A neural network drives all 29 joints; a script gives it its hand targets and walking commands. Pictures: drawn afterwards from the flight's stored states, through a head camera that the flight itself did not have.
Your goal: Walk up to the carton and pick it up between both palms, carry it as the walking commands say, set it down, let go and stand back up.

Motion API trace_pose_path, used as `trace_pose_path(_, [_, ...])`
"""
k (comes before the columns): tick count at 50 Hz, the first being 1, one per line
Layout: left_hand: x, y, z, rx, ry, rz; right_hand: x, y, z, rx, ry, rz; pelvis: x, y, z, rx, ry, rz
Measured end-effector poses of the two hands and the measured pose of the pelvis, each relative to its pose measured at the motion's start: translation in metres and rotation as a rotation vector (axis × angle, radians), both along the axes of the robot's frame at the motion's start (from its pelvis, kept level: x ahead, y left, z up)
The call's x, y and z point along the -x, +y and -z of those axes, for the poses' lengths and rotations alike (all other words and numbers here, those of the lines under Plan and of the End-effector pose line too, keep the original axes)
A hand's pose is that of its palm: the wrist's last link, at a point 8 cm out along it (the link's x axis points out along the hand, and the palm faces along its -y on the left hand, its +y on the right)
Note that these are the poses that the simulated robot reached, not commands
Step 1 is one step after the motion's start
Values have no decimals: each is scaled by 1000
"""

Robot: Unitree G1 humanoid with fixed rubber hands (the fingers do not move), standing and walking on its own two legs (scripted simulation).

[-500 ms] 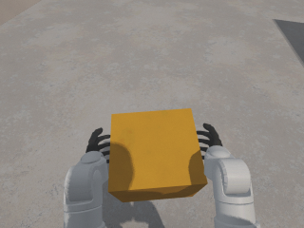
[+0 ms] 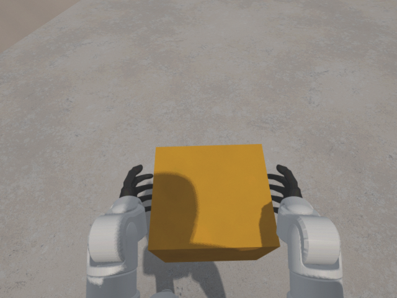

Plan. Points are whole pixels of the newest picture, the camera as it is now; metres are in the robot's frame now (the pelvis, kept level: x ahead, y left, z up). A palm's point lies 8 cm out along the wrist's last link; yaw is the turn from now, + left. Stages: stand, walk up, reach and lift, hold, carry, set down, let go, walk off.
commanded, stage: carry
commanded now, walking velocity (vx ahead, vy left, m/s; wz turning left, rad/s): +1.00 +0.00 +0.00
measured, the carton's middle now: (209, 207) +0.30 +0.01 +0.00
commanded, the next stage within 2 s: none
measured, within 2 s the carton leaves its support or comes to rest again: neither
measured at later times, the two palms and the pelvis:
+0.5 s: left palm (172, 51) +0.82 +0.13 +0.07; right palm (261, 51) +0.78 -0.15 +0.09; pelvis +0.53 +0.02 -0.02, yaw -5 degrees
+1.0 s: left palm out of the picture +1.38 +0.15 +0.06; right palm out of the picture +1.35 -0.14 +0.07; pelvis +1.10 +0.04 -0.01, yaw -7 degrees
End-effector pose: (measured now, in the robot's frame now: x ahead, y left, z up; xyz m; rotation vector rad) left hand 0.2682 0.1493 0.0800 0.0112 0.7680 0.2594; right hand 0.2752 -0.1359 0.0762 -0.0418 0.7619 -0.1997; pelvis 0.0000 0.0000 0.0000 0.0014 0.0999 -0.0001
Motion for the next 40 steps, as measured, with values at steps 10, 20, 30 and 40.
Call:
trace_pose_path(10, [-224, 5, 26, 41, 13, 121, -192, 6, 11, 48, 8, 120, -205, 37, 16, -13, -19, 102])
trace_pose_path(20, [-439, -11, -3, 72, -76, 178, -380, -6, -28, 61, -78, 176, -404, 34, -5, 80, 22, 96])
trace_pose_path(30, [-654, -17, 36, 15, 15, 105, -620, -16, 25, 40, 16, 86, -642, 2, 26, 133, -1, 55])
trace_pose_path(40, [-852, 6, 11, 19, -9, 12, -852, 4, 11, -2, -6, -2, -855, 7, 0, -11, 17, 3])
